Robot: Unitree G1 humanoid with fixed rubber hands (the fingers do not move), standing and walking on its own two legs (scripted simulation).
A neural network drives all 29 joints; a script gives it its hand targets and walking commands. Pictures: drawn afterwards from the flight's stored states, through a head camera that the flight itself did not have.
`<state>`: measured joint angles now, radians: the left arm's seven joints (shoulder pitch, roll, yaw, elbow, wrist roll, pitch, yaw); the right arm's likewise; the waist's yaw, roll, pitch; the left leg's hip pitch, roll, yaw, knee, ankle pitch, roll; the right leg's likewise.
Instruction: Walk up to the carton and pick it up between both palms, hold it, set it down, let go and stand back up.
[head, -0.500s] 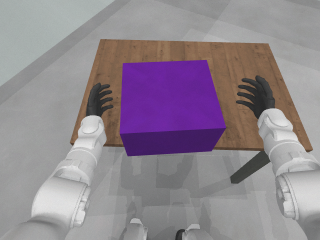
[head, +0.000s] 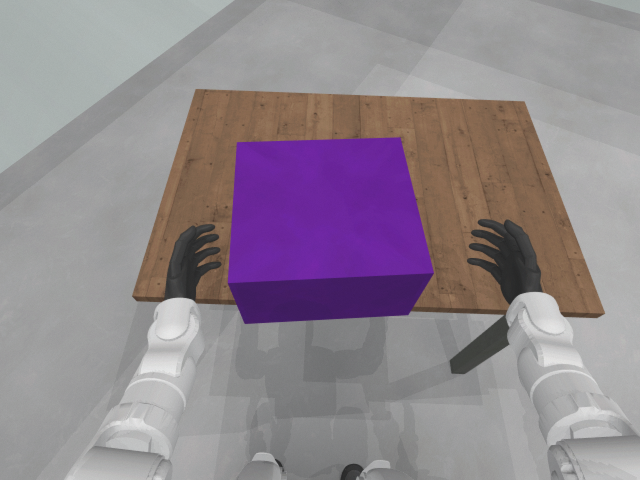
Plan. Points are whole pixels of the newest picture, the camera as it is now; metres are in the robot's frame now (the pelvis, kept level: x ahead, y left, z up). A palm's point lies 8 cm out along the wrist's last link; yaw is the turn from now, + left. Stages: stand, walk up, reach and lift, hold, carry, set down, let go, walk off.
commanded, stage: set down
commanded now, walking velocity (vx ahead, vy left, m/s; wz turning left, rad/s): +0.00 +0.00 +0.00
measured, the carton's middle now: (323, 229) +0.49 +0.03 -0.07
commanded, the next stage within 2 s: none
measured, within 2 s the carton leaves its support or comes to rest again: neither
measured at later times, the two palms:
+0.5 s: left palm (167, 327) +0.30 +0.23 -0.03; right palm (527, 323) +0.32 -0.23 -0.01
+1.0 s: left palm (158, 365) +0.25 +0.22 -0.02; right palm (545, 391) +0.24 -0.23 -0.01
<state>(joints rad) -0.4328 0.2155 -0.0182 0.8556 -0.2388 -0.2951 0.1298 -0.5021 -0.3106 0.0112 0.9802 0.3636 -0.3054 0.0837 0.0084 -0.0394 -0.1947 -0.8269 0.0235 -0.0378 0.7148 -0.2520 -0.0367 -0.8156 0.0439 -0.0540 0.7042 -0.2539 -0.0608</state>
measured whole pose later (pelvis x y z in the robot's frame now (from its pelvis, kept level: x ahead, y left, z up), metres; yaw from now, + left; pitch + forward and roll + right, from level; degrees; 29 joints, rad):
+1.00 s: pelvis +0.01 +0.01 +0.02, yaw -1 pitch +5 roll +0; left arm 0.01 0.16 0.00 0.68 -0.15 -0.41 0.13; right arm -0.05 -0.31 0.10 0.90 0.40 -0.54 0.15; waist 0.00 -0.04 -0.02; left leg -0.42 0.01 0.00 0.59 -0.26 -0.01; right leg -0.42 0.04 0.00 0.59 -0.26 -0.03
